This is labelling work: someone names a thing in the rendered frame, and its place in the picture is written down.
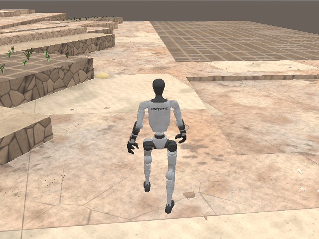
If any right robot shin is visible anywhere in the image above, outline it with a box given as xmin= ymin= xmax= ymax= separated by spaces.
xmin=166 ymin=172 xmax=175 ymax=206

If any robot right upper arm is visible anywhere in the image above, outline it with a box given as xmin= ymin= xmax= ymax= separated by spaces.
xmin=169 ymin=100 xmax=183 ymax=126

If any right robot forearm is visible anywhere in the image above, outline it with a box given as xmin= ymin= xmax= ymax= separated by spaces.
xmin=178 ymin=119 xmax=186 ymax=136

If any left robot hand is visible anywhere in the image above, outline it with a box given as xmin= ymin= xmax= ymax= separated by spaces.
xmin=127 ymin=141 xmax=139 ymax=154

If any left robot forearm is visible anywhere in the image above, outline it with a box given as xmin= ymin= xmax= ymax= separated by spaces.
xmin=129 ymin=121 xmax=140 ymax=143

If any left robot foot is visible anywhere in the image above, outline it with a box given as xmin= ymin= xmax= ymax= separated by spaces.
xmin=144 ymin=181 xmax=151 ymax=192

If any robot left upper arm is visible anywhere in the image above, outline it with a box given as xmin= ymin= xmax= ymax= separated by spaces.
xmin=135 ymin=101 xmax=149 ymax=129

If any right robot hand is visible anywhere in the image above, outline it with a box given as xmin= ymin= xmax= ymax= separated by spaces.
xmin=175 ymin=134 xmax=186 ymax=143

